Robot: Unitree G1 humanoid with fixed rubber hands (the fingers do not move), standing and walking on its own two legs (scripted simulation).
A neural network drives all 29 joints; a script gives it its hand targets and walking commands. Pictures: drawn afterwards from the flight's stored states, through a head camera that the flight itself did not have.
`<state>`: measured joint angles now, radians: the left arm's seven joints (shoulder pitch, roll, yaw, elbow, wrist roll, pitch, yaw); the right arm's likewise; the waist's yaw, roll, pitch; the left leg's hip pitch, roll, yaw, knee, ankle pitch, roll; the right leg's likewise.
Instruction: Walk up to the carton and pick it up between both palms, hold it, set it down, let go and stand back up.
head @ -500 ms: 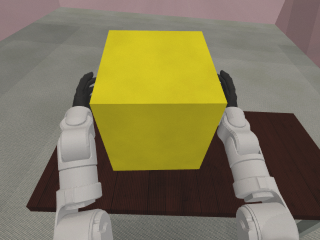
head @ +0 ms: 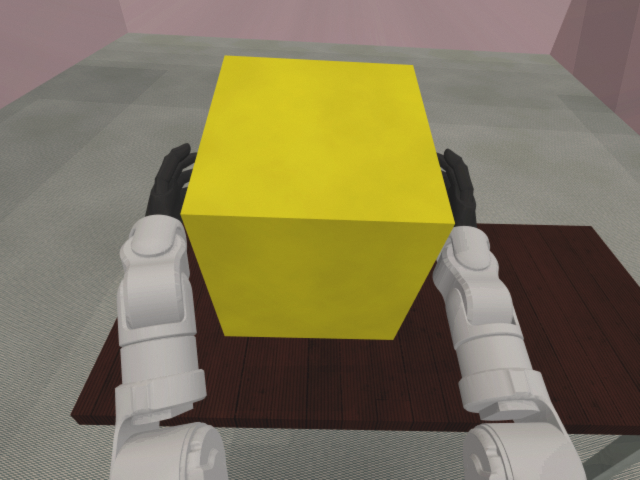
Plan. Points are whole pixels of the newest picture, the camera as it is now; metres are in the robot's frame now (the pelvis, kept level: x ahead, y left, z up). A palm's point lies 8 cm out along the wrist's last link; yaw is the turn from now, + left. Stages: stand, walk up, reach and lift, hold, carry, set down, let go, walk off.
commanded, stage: set down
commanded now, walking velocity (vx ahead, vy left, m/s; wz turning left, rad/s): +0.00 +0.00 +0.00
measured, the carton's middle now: (314, 206) +0.42 +0.00 +0.16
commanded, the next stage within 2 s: none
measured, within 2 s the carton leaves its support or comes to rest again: neither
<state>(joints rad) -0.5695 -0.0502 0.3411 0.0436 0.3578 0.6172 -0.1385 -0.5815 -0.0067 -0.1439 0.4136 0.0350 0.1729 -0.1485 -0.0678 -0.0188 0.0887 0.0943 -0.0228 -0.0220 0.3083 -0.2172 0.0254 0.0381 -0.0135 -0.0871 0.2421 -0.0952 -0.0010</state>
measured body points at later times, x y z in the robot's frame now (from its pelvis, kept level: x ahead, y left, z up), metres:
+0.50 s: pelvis +0.03 -0.02 +0.00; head +0.02 +0.00 +0.45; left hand +0.39 +0.16 +0.13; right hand +0.41 -0.17 +0.14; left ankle -0.01 +0.10 -0.75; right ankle +0.04 -0.12 -0.75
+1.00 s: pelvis +0.02 +0.00 +0.00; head +0.01 +0.02 +0.45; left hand +0.40 +0.16 +0.11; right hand +0.40 -0.17 +0.12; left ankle -0.01 +0.10 -0.75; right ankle +0.04 -0.12 -0.75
